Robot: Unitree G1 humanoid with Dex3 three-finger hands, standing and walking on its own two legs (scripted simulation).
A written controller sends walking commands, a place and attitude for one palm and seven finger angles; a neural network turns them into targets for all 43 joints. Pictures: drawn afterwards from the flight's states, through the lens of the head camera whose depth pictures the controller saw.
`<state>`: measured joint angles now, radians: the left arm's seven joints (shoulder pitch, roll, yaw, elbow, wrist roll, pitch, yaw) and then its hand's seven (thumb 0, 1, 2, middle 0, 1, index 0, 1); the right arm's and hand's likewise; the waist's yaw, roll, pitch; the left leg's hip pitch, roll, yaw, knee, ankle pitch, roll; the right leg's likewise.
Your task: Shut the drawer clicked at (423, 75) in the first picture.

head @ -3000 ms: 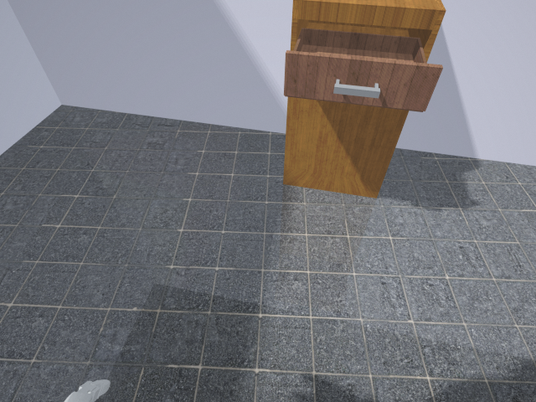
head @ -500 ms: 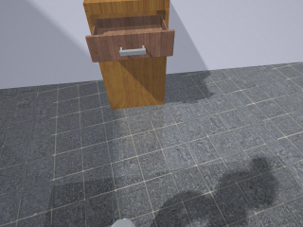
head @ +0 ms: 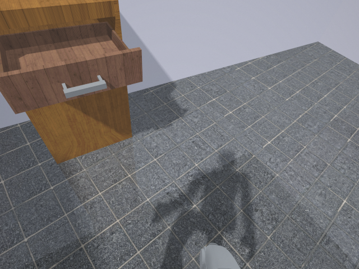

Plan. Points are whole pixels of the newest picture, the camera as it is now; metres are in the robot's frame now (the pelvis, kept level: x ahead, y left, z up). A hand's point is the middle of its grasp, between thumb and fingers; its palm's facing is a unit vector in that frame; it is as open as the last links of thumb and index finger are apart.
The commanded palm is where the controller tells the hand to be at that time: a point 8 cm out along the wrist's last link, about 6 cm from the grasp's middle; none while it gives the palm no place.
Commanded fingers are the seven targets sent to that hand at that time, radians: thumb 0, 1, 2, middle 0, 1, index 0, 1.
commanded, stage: walk to a spot facing it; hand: left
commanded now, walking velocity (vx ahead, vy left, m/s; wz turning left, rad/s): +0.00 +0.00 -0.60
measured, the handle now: (84, 85) +0.65 +0.36 -0.02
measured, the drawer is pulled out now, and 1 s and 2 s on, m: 0.28 0.28 0.28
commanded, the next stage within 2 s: none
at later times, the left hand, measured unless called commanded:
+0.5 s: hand (120, 209) +0.30 +0.17 -0.17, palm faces -0.27 -0.93 -0.27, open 7.3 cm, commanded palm none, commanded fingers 0.00 0.90 0.90 -0.20 -0.30 -0.20 -0.30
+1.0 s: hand (111, 179) +0.40 +0.22 -0.18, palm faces -0.50 -0.85 -0.18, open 7.4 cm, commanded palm none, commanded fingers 0.00 0.90 0.90 -0.20 -0.30 -0.20 -0.30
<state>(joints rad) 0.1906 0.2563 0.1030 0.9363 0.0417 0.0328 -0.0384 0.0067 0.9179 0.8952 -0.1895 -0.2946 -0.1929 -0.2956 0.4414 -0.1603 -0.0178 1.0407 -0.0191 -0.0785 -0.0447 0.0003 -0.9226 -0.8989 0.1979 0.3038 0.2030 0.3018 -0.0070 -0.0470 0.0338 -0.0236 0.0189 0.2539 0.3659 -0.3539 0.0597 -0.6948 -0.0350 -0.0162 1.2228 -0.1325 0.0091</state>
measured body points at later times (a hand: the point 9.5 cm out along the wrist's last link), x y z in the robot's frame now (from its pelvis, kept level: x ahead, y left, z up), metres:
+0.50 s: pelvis +0.16 +0.00 -0.01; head +0.20 -0.02 +0.44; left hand +0.31 +0.22 -0.14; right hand +0.18 -0.25 -0.16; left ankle +0.23 +0.19 -0.65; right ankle +0.16 -0.05 -0.74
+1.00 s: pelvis +0.24 +0.07 +0.00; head +0.30 +0.09 +0.45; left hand +0.42 +0.27 -0.16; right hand +0.18 -0.18 -0.11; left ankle +0.27 +0.16 -0.74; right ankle +0.11 -0.04 -0.63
